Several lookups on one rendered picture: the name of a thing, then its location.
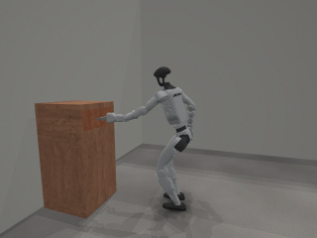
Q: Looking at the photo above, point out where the cabinet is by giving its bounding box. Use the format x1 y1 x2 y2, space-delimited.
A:
35 100 117 219

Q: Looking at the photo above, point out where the right robot forearm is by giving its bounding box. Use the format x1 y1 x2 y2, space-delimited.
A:
186 108 196 130

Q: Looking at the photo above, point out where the left robot forearm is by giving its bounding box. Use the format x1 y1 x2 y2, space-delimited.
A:
115 107 145 122

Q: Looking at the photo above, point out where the handle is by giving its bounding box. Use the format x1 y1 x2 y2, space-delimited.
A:
95 116 107 121

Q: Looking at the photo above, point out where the robot right upper arm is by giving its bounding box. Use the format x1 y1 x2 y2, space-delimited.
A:
177 87 196 112

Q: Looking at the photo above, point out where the robot left hand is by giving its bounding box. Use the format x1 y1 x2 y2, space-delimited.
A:
106 112 116 124

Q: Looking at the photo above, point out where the robot right hand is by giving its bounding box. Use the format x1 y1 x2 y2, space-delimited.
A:
189 129 194 145

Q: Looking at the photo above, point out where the robot left upper arm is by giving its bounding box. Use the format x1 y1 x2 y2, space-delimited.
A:
138 90 168 116

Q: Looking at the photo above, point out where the drawer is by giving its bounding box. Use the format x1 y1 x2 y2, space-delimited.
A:
82 106 113 132

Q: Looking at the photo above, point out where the right robot thigh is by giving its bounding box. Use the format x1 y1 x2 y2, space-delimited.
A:
165 135 176 169

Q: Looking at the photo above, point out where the robot right foot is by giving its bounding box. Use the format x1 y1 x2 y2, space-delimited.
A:
163 192 185 200

